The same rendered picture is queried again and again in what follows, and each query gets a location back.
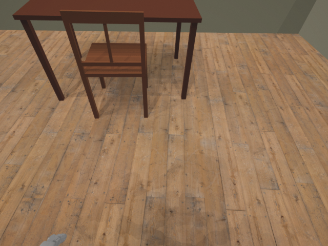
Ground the chair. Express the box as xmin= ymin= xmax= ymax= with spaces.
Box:
xmin=60 ymin=10 xmax=148 ymax=118

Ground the robot left hand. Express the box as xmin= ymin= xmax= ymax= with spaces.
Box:
xmin=40 ymin=234 xmax=67 ymax=246

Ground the table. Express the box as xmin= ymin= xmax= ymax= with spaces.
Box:
xmin=12 ymin=0 xmax=202 ymax=101

